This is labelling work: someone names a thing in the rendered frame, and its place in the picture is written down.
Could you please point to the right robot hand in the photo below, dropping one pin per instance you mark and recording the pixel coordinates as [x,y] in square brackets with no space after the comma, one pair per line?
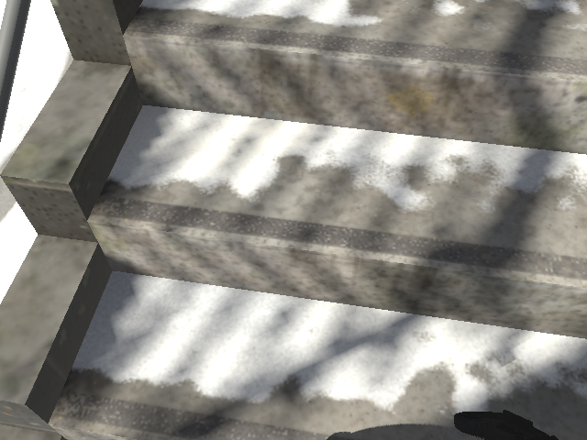
[498,426]

